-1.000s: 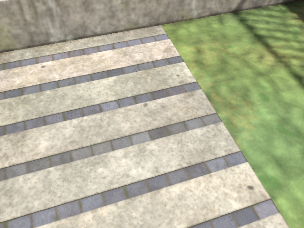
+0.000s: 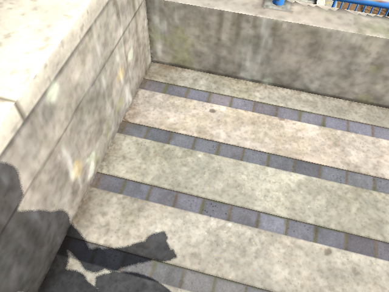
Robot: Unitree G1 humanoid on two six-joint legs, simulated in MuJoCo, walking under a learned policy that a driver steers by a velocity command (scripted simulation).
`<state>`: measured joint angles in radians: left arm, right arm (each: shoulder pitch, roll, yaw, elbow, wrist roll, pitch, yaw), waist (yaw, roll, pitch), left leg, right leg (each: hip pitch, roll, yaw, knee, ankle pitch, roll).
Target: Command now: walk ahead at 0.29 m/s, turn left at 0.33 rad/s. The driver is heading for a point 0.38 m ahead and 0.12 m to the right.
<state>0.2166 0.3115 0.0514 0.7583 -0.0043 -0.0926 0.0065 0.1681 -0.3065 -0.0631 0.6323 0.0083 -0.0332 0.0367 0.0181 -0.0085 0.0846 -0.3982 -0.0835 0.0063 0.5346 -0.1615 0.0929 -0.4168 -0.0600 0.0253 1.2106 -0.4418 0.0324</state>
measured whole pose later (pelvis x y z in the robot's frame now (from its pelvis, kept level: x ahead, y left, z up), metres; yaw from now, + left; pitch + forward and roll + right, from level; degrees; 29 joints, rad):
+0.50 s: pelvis +0.16 -0.04 +0.00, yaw -8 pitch +3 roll +1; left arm 0.18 0.29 0.05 0.69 0.00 -0.02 0.00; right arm 0.13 -0.30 -0.06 0.77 0.00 0.01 -0.02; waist 0.01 0.02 0.04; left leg -0.43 -0.05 -0.01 1.08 -0.54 -0.02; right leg -0.40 0.03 0.01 0.52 -0.18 -0.05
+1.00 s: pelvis +0.21 +0.00 +0.01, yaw -12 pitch -1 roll +0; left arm 0.18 0.24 0.04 0.82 0.01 0.02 0.02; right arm 0.20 -0.22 -0.03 0.86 -0.01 -0.03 -0.02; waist 0.01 -0.01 0.02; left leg -0.22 0.00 -0.01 0.53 -0.30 0.00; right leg -0.25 0.02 0.07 0.51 -0.25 0.02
